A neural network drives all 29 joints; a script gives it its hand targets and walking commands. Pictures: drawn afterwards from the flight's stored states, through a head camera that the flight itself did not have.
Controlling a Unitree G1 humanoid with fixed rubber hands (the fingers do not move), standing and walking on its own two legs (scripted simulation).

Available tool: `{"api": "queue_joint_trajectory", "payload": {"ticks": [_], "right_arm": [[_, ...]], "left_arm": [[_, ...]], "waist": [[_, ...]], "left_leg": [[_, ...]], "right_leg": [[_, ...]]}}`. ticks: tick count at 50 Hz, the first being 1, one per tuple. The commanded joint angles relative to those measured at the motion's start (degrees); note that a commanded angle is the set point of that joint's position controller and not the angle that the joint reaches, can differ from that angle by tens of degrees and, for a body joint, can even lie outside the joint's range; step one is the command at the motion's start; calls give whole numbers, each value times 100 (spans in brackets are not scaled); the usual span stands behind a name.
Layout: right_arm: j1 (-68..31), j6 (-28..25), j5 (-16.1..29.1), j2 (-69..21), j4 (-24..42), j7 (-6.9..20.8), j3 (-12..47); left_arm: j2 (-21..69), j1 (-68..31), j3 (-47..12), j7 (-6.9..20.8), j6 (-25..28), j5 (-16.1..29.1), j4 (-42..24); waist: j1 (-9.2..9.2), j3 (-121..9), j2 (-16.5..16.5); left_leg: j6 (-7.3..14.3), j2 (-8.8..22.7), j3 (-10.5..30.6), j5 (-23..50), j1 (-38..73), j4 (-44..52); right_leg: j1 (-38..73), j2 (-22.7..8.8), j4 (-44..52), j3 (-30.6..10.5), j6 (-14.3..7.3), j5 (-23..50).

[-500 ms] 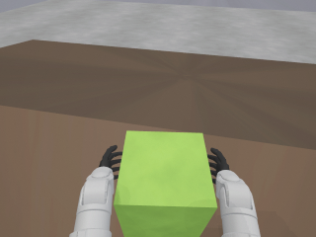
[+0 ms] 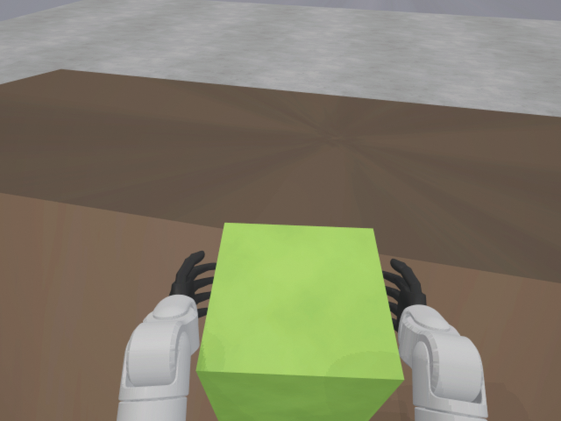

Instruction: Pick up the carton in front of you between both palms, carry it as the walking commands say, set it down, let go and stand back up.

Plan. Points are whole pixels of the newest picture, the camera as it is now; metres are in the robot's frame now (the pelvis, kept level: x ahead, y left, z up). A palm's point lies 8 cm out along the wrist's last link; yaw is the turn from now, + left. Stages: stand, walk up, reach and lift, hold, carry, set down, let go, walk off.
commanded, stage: carry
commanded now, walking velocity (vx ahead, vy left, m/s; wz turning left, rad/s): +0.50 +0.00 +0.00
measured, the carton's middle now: (293, 332) +0.28 -0.01 +0.02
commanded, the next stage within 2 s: none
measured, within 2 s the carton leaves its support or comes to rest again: neither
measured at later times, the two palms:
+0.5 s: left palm (238, 194) +0.53 +0.10 +0.08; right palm (394, 203) +0.52 -0.20 +0.07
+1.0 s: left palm (245, 122) +0.87 +0.12 +0.07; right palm (357, 125) +0.85 -0.18 +0.07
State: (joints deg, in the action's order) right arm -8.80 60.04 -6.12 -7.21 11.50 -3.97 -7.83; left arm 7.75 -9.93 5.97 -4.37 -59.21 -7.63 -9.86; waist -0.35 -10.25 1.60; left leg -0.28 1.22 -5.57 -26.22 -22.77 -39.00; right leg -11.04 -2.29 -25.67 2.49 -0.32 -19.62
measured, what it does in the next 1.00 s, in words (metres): walks ahead: left foot, then right foot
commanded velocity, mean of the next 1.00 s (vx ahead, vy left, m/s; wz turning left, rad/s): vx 0.50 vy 0.00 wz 0.00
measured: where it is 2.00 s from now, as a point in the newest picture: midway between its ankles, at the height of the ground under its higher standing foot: (298, 248)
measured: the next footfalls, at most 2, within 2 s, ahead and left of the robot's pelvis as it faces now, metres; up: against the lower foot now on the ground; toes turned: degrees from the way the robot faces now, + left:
left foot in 0.08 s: +0.11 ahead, +0.11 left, +0.00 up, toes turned +8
right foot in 0.44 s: +0.40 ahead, -0.13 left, +0.00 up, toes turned -14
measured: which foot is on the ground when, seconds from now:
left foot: up 0.00-0.06, down 0.08-0.46, up 0.48-0.92, down 0.94-1.00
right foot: down 0.00-0.08, up 0.10-0.42, down 0.44-0.96, up 0.98-1.00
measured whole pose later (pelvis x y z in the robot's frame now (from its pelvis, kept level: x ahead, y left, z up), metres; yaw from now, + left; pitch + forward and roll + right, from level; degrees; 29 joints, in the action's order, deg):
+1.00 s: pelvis +0.61 -0.02 -0.02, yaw -3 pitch +4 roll +1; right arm -3.7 69.9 -3.4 -7.3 26.3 -6.6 -2.8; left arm 7.2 -2.8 4.7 -6.8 -70.2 -3.9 -28.0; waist -1.1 -5.4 2.5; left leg 5.7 2.4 -15.6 -9.3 -27.9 -33.6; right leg -6.1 -5.8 -49.9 6.4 1.0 -27.1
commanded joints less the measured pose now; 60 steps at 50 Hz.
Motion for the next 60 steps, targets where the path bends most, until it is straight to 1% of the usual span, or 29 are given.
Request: {"api": "queue_joint_trajectory", "payload": {"ticks": [1, 3, 4, 5, 6, 7, 9, 11, 13, 18, 21, 22, 23, 24, 25, 27, 28, 32, 37, 43, 46, 47, 48, 49, 50, 52, 53, 55, 60], "right_arm": [[-2588, 251, 1999, -4976, 961, 804, 4314], [-2143, 417, 1968, -5037, 1201, 725, 4253], [-1821, 499, 1912, -5008, 1279, 687, 4172], [-1592, 564, 1792, -4902, 1321, 636, 4046], [-1492, 615, 1721, -4944, 1336, 588, 3974], [-1520, 675, 1761, -5015, 1616, 562, 3982], [-1962, 771, 1912, -5019, 1998, 518, 4100], [-2124, 836, 2107, -5007, 2177, 505, 4267], [-2045, 904, 2229, -4878, 2194, 520, 4347], [-1856, 1043, 2334, -4490, 2079, 549, 4281], [-1874, 1115, 2309, -4388, 2119, 559, 4241], [-1860, 1141, 2289, -4298, 2108, 559, 4212], [-1927, 1182, 2256, -4248, 2198, 564, 4221], [-1998, 1212, 2255, -4263, 2208, 579, 4241], [-1981, 1192, 2259, -4473, 2136, 613, 4303], [-2007, 1089, 2250, -4969, 2096, 706, 4353], [-1941, 1011, 2211, -5175, 2032, 736, 4364], [-1665, 740, 1909, -5329, 1932, 717, 4390], [-1501, 699, 1821, -5053, 2015, 638, 4412], [-1573, 931, 2021, -4694, 2227, 634, 4409], [-1563, 1011, 2092, -4562, 2172, 640, 4298], [-1479, 1028, 2078, -4521, 2106, 649, 4231], [-1506, 1024, 2054, -4419, 2071, 667, 4151], [-1443, 1006, 2106, -4573, 1884, 684, 4177], [-1461, 979, 2168, -4759, 2017, 722, 4224], [-1643, 862, 2238, -5254, 2126, 790, 4373], [-1745, 803, 2264, -5414, 2167, 814, 4441], [-1743, 707, 2289, -5511, 2227, 854, 4525], [-1477, 638, 2283, -5096, 2280, 919, 4530]], "left_arm": [[4864, -2318, -3909, 809, -340, 1917, -1235], [4864, -1954, -4034, 791, -534, 2052, -1536], [4796, -1857, -4076, 782, -626, 2116, -1680], [4759, -1924, -4110, 797, -750, 2213, -1906], [4721, -2033, -4196, 825, -860, 2367, -2115], [4784, -2085, -4284, 855, -915, 2489, -2199], [4841, -2094, -4233, 856, -965, 2556, -2191], [4844, -1928, -4124, 790, -984, 2511, -2132], [4763, -1674, -4008, 684, -1017, 2368, -2076], [4421, -1379, -3791, 491, -1126, 2101, -2028], [4349, -1389, -3748, 486, -1169, 2108, -2041], [4325, -1351, -3727, 493, -1184, 2105, -2013], [4237, -1317, -3674, 504, -1193, 2065, -1976], [4305, -1392, -3713, 537, -1190, 2133, -1896], [4516, -1412, -3810, 597, -1180, 2198, -2018], [5039, -1680, -4025, 715, -1074, 2322, -2186], [5206, -1821, -4122, 766, -1013, 2369, -2285], [5239, -1806, -4338, 935, -842, 2490, -2331], [4830, -1515, -4274, 975, -824, 2452, -2287], [4470, -1268, -4031, 849, -1009, 2241, -2251], [4354, -1374, -4038, 777, -1099, 2229, -2350], [4298, -1419, -4038, 756, -1130, 2219, -2376], [4313, -1508, -4090, 739, -1170, 2253, -2488], [4339, -1524, -4117, 755, -1197, 2270, -2520], [4533, -1609, -4194, 783, -1161, 2305, -2470], [5031, -1642, -4270, 864, -1031, 2345, -2370], [5233, -1613, -4303, 885, -961, 2335, -2304], [5402, -1456, -4348, 876, -826, 2251, -2227], [5191, -1193, -4353, 754, -702, 2049, -2282]], "waist": [[162, -739, 757], [69, -1026, 433], [-24, -1264, 75], [-123, -1322, -1404], [-143, -990, -1851], [-140, -788, -1204], [-137, -734, -443], [-123, -527, -466], [-99, -426, -693], [-72, -88, -1105], [56, -389, -877], [144, -715, -570], [214, -997, 761], [196, -1100, 1642], [157, -1019, 1134], [117, -1000, 125], [96, -955, -46], [96, -821, 368], [125, -367, 522], [140, 222, 740], [-11, -237, 588], [-123, -653, 288], [-175, -1209, -876], [-164, -1441, -2132], [-141, -1240, -1629], [-128, -1167, -554], [-84, -1131, -381], [-63, -1071, -642], [-62, -547, -939]], "left_leg": [[-56, -228, -530, 594, -654, 867], [-1, -310, -749, 1512, 1575, 1835], [172, 204, -146, 1361, 3050, 1938], [706, 1638, 2081, 366, 3850, 2529], [1395, 2464, 3479, 1051, 4092, 2604], [1575, 2588, 3373, 1629, 3871, 2467], [1271, 2250, 2454, 1845, 3418, 2588], [944, 1858, 1488, 1785, 2923, 2900], [826, 1567, 881, 2012, 2634, 2927], [553, 1299, 32, 2567, 1971, 2710], [289, 984, -661, 3424, 1351, 1244], [119, 776, -826, 3149, 757, 141], [-185, 310, -757, 1765, -415, -1599], [-184, -161, -230, -96, -1589, -2862], [11, 265, 362, -76, -1854, -3475], [175, 686, 528, 580, -1803, -3449], [167, 818, 577, 925, -1596, -3056], [65, 649, 152, 1411, -1396, -1875], [-15, 464, -293, 2054, -1695, -230], [184, 268, -710, 2492, -1121, 876], [292, -228, -1248, 2024, 657, 1260], [303, -44, -942, 1675, 1995, 1236], [915, 1549, 1537, 580, 3399, 1676], [1471, 2406, 3618, 831, 4063, 2618], [1450, 2398, 3165, 1804, 3908, 2611], [1123, 2093, 2010, 2943, 3202, 2359], [913, 1967, 1554, 2831, 2843, 2447], [715, 1737, 951, 2531, 2499, 2666], [720, 1433, 167, 2571, 2506, 2967]], "right_leg": [[1438, -1189, 689, -1074, -688, 1830], [155, -808, -35, -222, -387, 1415], [-965, -637, -777, 107, -200, 1157], [-2349, -172, -2338, 686, 101, 64], [-3573, 128, -3110, 420, 36, -999], [-3853, -225, -3716, 6, -64, -1138], [-3801, -524, -3710, -94, -101, -705], [-3345, -512, -2821, 146, 13, -113], [-2903, -342, -2058, 401, 101, 313], [-1663, -50, -626, 1018, 10, 1342], [190, 339, -328, 1505, -93, 1065], [1248, 69, -299, 1104, -125, 741], [1933, -1501, 707, -1547, -587, -875], [2450, -2371, 1502, -3441, -1196, -839], [2198, -2369, 1468, -3118, -1215, -181], [1568, -2056, 1276, -2099, -1004, 663], [1227, -1886, 1394, -1610, -826, 794], [1030, -1525, 1647, -474, -634, 920], [1509, -1274, 1614, 182, -670, 2133], [1628, -1204, 1419, 659, -547, 2974], [1346, -960, -154, 1208, -294, 4352], [592, -774, -1198, 1227, -163, 3717], [-1014, -359, -2948, 1068, 115, 2306], [-2414, 386, -4378, 647, 202, -453], [-2834, 69, -5120, -19, 70, -689], [-2798, -420, -4972, -253, -151, -147], [-2608, -560, -4506, -295, -154, 151], [-2343, -518, -3878, -35, -99, 490], [-2643, -425, -2219, 477, 70, 1125]]}}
